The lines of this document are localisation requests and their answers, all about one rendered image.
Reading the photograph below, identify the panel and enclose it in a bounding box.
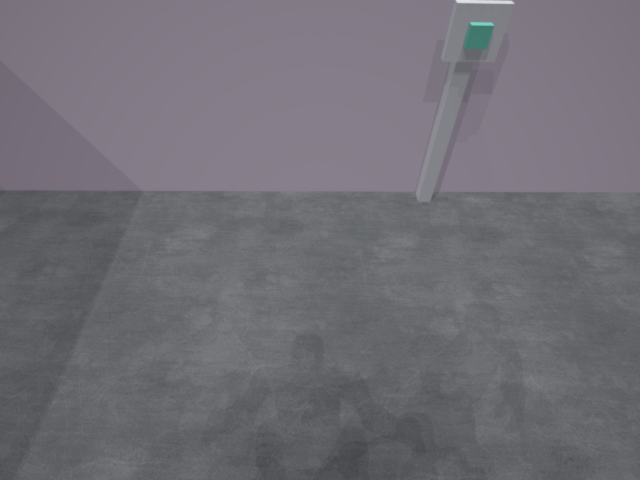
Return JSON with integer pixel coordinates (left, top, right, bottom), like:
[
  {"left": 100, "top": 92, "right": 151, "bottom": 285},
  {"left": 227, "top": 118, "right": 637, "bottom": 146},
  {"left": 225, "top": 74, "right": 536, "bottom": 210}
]
[{"left": 416, "top": 0, "right": 515, "bottom": 202}]

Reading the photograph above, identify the button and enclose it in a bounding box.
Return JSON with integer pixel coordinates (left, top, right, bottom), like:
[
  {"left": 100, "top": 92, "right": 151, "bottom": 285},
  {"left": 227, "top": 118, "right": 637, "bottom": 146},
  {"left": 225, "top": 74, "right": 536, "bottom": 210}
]
[{"left": 463, "top": 22, "right": 494, "bottom": 49}]

